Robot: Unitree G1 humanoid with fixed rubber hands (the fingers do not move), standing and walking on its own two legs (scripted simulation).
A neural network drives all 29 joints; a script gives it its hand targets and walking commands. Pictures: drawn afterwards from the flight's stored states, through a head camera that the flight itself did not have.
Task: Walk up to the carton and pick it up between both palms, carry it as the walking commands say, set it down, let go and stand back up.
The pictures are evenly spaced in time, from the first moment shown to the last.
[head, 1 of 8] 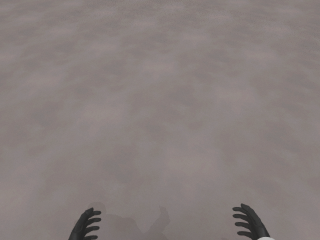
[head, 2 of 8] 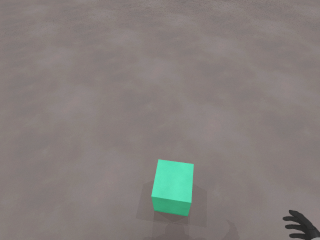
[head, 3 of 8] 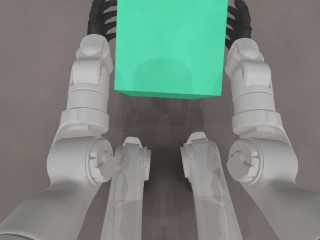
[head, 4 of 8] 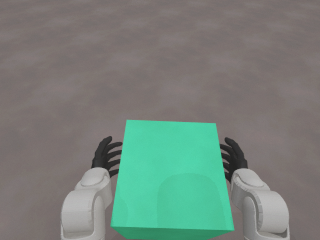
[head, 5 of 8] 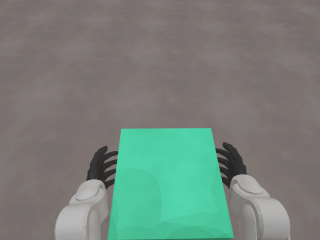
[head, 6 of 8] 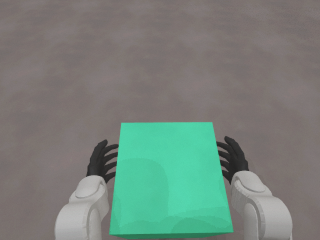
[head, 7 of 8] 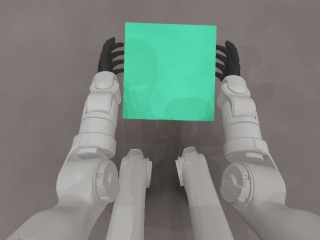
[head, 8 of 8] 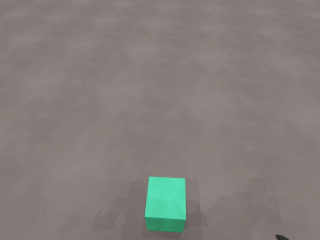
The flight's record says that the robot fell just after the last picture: no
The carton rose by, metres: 0.68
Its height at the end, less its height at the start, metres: +0.00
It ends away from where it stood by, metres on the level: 4.03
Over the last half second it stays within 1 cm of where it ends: yes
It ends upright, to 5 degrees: yes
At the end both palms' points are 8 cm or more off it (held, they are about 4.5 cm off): yes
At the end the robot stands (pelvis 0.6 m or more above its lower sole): yes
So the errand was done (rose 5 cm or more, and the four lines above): yes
